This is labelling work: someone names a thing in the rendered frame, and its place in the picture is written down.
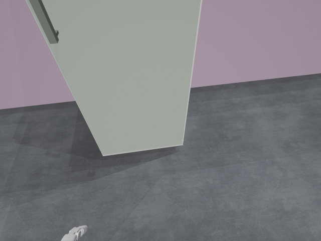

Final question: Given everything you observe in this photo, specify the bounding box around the robot left hand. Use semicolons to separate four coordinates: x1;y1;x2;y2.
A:
61;225;88;241

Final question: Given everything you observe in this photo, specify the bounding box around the handle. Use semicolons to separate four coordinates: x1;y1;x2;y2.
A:
29;0;59;44

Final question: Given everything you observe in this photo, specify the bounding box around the fridge door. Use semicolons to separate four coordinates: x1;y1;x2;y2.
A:
26;0;201;155

